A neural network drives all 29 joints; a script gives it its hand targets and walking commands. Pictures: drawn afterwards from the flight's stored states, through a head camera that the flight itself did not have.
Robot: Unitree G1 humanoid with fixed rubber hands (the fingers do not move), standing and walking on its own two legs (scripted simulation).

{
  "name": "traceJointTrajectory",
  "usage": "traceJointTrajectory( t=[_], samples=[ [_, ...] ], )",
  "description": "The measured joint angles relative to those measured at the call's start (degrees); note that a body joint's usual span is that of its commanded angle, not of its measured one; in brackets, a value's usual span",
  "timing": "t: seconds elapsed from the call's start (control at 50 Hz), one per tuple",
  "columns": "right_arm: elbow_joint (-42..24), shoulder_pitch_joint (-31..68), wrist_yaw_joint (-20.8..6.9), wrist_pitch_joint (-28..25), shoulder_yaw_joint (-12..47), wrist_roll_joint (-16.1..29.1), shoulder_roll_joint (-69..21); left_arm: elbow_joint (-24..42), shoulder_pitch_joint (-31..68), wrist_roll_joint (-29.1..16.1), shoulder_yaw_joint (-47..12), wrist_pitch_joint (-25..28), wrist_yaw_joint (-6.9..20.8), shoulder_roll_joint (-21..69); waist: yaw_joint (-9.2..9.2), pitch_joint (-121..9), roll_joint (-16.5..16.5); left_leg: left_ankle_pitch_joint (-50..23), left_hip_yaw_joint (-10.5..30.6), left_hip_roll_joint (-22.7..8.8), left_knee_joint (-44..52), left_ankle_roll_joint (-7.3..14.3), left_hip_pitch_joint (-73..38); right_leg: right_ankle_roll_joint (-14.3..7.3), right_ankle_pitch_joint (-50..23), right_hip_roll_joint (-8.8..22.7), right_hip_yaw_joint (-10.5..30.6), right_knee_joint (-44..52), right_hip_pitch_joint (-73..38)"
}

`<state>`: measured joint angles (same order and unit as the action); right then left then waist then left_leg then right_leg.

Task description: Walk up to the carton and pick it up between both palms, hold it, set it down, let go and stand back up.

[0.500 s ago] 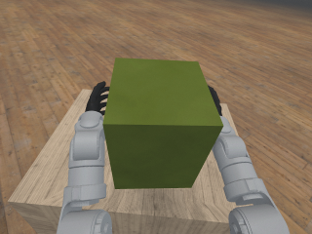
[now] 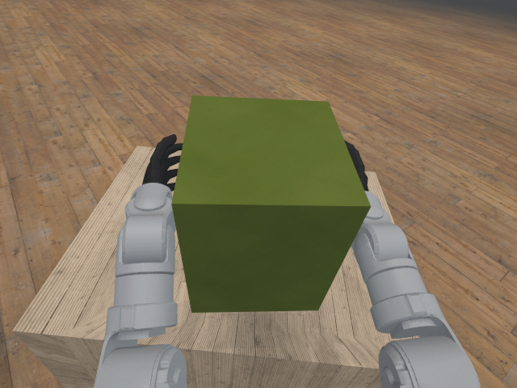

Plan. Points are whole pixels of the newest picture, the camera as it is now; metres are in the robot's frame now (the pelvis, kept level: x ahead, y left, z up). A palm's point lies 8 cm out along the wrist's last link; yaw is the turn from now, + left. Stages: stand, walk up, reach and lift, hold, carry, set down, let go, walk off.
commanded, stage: hold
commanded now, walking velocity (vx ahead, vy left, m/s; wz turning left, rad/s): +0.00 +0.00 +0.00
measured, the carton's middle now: (258, 209) +0.34 +0.01 +0.15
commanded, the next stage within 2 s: set down in 0.78 s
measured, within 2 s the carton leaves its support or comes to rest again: neither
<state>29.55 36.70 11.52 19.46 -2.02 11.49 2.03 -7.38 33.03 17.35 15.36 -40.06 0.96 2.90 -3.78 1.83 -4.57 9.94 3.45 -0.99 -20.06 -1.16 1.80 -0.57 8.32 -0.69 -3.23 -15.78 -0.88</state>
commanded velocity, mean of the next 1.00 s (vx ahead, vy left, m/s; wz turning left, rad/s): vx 0.00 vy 0.00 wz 0.00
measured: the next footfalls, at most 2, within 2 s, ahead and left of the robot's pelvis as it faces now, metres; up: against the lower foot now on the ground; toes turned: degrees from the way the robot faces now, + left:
none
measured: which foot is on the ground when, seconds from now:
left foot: down 0.00-1.00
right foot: down 0.00-1.00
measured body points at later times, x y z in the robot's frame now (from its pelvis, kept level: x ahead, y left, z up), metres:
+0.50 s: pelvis +0.00 +0.00 +0.00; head -0.05 +0.04 +0.45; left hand +0.37 +0.16 +0.18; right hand +0.37 -0.14 +0.18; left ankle +0.02 +0.13 -0.75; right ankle +0.02 -0.11 -0.75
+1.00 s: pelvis +0.00 +0.00 +0.00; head -0.04 +0.04 +0.45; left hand +0.38 +0.16 +0.18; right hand +0.38 -0.14 +0.18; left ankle +0.02 +0.13 -0.75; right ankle +0.02 -0.11 -0.75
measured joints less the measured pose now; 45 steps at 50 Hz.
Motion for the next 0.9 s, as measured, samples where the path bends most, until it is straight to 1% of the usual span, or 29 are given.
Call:
traceJointTrajectory(
  t=[0.08, 0.14, 0.22, 0.3, 0.4, 0.66, 0.8, 0.9],
  samples=[
    [-0.5, -0.54, 0.12, -0.27, -0.05, -0.25, -0.36, 0.36, -0.39, -0.44, -0.36, 0.12, -0.03, -0.35, -0.17, -0.32, -0.04, -0.07, 0.1, -0.04, -0.04, -0.06, 0.39, -0.06, 0.02, -0.05, -0.11, -0.07, 0.36],
    [-0.21, -0.53, 0.18, -0.33, 0.06, -0.13, -0.15, -0.13, -0.09, -0.3, -0.21, 0.14, 0.01, -0.2, 0.21, -0.2, -0.13, -0.1, -0.01, -0.06, 0.09, -0.08, 0.17, -0.1, 0.06, -0.06, 0.0, -0.2, 0.3],
    [0.03, -0.35, 0.17, -0.18, 0.07, 0.16, -0.26, 0.13, -0.41, -0.28, -0.05, 0.0, 0.03, -0.16, 0.08, -0.33, -0.18, -0.15, 0.14, -0.06, 0.03, -0.13, 0.38, -0.14, 0.07, -0.06, -0.16, -0.22, 0.43],
    [0.31, 0.14, 0.23, -0.31, -0.05, 0.2, -0.25, -0.18, 0.03, -0.46, 0.09, 0.16, -0.02, -0.32, 0.36, -0.5, -0.12, -0.14, 0.06, -0.1, -0.12, -0.16, 0.85, -0.18, 0.08, -0.11, -0.08, -0.45, 0.96],
    [-0.58, -0.04, 0.29, -0.35, 0.27, 0.18, -0.28, 1.04, -0.56, -0.67, -0.4, 0.11, -0.12, -0.63, -0.03, -0.67, 0.04, -0.19, 0.31, -0.1, -0.11, -0.17, 0.9, -0.17, -0.11, -0.14, -0.32, 0.01, 0.7],
    [-0.4, -0.56, 0.25, -0.17, 0.18, 0.09, -0.26, 0.46, -0.69, -0.38, -0.17, 0.07, -0.03, -0.15, 0.09, -0.3, 0.14, -0.21, 0.03, 0.04, 0.03, 0.01, 0.23, -0.02, -0.02, 0.01, -0.09, -0.13, 0.22],
    [0.54, 0.3, -0.01, -0.41, -0.56, -0.32, -0.39, -0.55, 0.39, -0.22, 0.1, 0.2, -0.07, -0.25, 0.37, -0.43, -0.03, -0.31, -0.16, 0.03, 0.0, 0.0, 0.72, -0.04, -0.04, 0.02, 0.09, -0.39, 0.86],
    [2.07, 1.37, -0.06, -1.31, -1.45, -1.69, -0.5, -3.69, 2.45, -0.57, 0.82, 1.84, 0.05, -0.58, 0.67, 1.23, -0.08, -0.05, -0.24, -0.11, -0.59, -0.01, 0.38, -0.06, -0.07, -0.14, 0.14, -0.53, 0.35]
  ],
)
